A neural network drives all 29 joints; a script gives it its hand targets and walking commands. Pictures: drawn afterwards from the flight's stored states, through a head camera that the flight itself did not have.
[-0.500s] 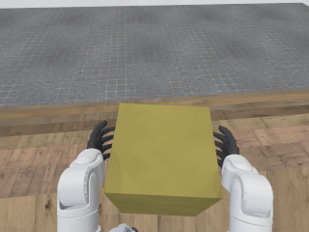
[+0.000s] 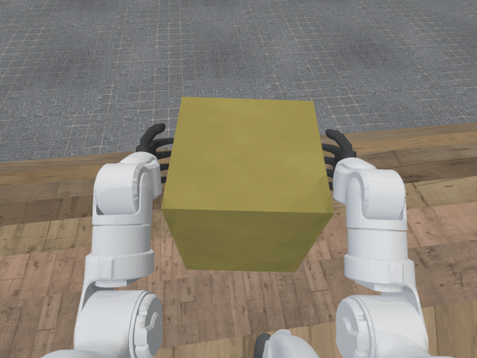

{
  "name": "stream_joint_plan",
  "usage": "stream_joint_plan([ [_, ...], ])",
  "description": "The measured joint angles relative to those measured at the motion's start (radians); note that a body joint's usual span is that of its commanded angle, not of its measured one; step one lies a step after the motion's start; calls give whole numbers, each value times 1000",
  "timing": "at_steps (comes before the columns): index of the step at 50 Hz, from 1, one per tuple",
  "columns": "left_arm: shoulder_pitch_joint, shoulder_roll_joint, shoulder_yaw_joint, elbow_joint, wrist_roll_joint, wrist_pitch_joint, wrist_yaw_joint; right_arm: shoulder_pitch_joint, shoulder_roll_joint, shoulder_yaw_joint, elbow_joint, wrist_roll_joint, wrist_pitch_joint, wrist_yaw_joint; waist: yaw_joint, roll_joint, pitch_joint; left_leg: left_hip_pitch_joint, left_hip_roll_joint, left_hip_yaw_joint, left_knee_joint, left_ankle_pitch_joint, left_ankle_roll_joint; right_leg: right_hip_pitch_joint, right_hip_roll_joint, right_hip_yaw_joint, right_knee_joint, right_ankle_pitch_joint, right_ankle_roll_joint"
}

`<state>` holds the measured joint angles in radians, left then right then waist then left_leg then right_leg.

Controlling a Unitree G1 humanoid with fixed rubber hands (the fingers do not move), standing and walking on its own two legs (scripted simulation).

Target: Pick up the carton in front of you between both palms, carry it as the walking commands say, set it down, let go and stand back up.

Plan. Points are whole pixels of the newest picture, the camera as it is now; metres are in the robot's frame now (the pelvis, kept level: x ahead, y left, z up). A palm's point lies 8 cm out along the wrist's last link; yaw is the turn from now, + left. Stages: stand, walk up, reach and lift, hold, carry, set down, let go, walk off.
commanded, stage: carry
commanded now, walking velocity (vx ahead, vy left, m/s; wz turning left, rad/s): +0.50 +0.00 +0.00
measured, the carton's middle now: (244, 192) +0.38 +0.00 +0.04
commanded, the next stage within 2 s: none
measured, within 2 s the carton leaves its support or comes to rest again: neither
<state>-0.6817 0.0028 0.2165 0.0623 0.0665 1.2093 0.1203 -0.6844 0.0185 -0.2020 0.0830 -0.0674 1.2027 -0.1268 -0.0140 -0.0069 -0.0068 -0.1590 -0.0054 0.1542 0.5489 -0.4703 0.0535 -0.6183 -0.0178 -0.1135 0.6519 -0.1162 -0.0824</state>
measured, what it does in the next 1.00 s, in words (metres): goes down: right foot, then left foot 0.17 m lower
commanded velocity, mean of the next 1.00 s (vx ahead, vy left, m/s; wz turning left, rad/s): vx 0.50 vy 0.00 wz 0.00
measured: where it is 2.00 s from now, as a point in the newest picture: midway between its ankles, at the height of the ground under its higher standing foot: (217, 193)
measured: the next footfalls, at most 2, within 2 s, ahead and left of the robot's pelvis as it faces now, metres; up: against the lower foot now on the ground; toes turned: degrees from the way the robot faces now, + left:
right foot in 0.04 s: +0.18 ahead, -0.08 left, +0.00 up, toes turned -5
left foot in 0.56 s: +0.44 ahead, +0.05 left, -0.17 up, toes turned -1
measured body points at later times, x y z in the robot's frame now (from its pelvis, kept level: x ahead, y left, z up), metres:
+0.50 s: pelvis +0.31 +0.01 -0.07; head +0.32 +0.00 +0.38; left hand +0.68 +0.17 +0.07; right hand +0.69 -0.13 +0.07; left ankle +0.46 +0.08 -0.78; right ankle +0.14 -0.08 -0.72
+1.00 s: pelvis +0.64 +0.05 -0.29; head +0.68 +0.07 +0.15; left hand +1.00 +0.20 -0.22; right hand +1.00 -0.11 -0.21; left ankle +0.44 +0.06 -0.83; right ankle +0.77 +0.01 -1.01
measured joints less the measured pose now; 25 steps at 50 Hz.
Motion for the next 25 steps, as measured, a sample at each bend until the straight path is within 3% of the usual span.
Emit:
stream_joint_plan([
  [2, -17, -7, 0, 38, 1, -9, 1, 1, -10, -7, 4, -1, 9, 1, 21, 12, 2, -2, 14, 8, 125, -52, -7, 81, 25, -18, -73, -2, -12],
  [3, -19, -15, 0, 52, 6, -21, 1, 0, -17, -10, 10, 2, 7, 1, 38, 32, 12, -42, 27, -16, 253, -21, -6, 84, 37, -23, -37, -41, -16],
  [6, -2, -27, -7, 68, 9, -31, 2, 26, -12, -21, 7, 1, 7, 2, 78, 26, 46, -214, -18, -129, 652, -35, 1, 115, 48, -11, -2, -112, -22],
  [8, 23, -28, -9, 41, -5, -29, 6, 47, 6, -27, -26, -12, 15, 1, 91, 11, 70, -310, -26, -161, 728, 2, 4, 152, 50, -3, -24, -130, -22],
  [13, 55, -41, -2, -79, -36, -44, 17, 80, 44, -42, -163, -26, 7, -2, 94, -5, 105, -460, 8, -186, 540, 29, -10, 219, 49, 7, -31, -208, -26],
  [15, 50, -48, 2, -115, -37, -52, 18, 82, 49, -46, -205, -23, -1, -3, 89, -4, 104, -512, 13, -180, 536, 119, -6, 238, 48, 10, -1, -257, -19],
  [19, 32, -56, -5, -116, -32, -62, 18, 89, 39, -53, -233, -16, -7, -1, 99, 9, 67, -561, 21, -168, 458, 377, -13, 290, 57, 22, 93, -393, -2],
  [23, 13, -40, -20, -41, -27, -57, 17, 66, 22, -50, -164, -29, 7, 5, 115, 47, 2, -490, 20, -135, 106, 787, -28, 358, 72, 30, 250, -589, 19],
  [25, -1, -21, -19, 7, -27, -45, 13, 43, 18, -43, -101, -36, 13, 7, 98, 56, -29, -422, 11, -97, 32, 916, -14, 397, 68, 17, 370, -707, 28],
])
